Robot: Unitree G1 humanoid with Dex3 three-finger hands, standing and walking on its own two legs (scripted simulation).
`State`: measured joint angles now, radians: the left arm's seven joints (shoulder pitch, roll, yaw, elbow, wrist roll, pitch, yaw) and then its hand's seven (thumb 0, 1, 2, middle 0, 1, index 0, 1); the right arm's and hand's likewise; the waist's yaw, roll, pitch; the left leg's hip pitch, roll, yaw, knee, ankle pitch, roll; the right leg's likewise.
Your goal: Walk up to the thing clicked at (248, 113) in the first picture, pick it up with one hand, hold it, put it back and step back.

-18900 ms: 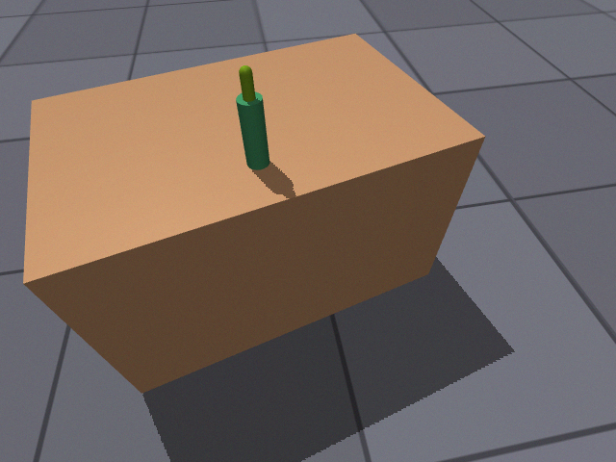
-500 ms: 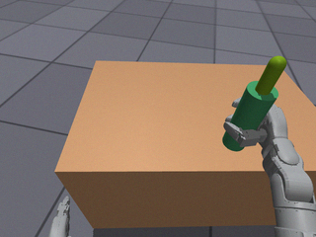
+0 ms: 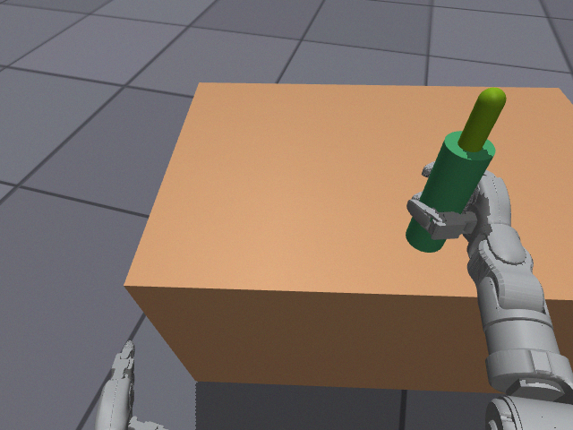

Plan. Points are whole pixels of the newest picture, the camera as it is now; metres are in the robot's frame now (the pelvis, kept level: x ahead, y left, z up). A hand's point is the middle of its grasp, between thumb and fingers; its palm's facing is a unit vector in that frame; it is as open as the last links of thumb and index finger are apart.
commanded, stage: crouch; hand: right
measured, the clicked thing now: (453, 178) +0.40 -0.17 +0.15
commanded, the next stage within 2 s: lower in 0.84 s
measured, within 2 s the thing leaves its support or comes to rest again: rests again in 1.68 s
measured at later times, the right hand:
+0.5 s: hand (424, 189) +0.47 -0.18 +0.07, palm faces +0.10 +0.99 +0.01, open 8.1 cm
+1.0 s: hand (415, 190) +0.49 -0.17 +0.04, palm faces +0.10 +0.99 +0.02, open 8.2 cm
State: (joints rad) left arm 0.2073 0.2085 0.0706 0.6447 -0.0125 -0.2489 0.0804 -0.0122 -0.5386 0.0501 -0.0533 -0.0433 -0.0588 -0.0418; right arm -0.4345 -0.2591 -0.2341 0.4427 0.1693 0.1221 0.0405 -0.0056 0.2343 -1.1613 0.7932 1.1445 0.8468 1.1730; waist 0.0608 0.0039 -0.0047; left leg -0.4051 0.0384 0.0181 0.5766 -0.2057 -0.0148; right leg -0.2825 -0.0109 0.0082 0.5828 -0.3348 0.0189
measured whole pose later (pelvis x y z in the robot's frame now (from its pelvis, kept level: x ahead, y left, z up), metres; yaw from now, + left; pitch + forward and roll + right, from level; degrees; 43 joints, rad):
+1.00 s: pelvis +0.00 -0.01 -0.03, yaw +1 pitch +15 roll +1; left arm 0.29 0.22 0.03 0.31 0.01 -0.13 0.02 -0.01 -0.54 0.05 -0.05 -0.04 -0.05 -0.04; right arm -0.81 -0.39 -0.38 1.11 0.07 -0.31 0.08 -0.01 0.23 -1.17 0.79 1.15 0.85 1.18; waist 0.17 0.01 -0.10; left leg -0.80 0.03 0.00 0.81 -0.28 -0.02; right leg -0.69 -0.02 0.00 0.88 -0.45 0.01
